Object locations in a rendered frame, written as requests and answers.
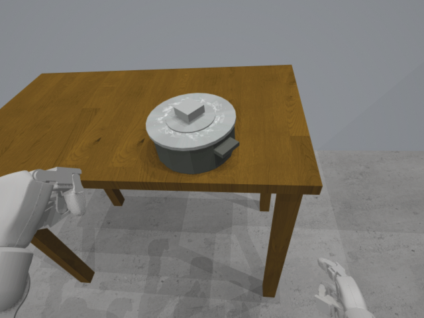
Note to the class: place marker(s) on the right robot hand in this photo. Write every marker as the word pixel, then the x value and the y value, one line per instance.
pixel 335 300

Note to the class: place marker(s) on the table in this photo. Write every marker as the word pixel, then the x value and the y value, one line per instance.
pixel 96 121

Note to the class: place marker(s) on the lid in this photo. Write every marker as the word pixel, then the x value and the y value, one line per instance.
pixel 172 132

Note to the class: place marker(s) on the pot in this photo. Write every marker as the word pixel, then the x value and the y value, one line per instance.
pixel 201 160

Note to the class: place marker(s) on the left robot hand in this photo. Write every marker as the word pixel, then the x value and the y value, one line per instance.
pixel 30 201

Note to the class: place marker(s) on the left robot forearm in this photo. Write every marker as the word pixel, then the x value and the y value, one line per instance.
pixel 14 279

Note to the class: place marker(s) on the knob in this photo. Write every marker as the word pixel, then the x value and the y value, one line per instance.
pixel 189 109

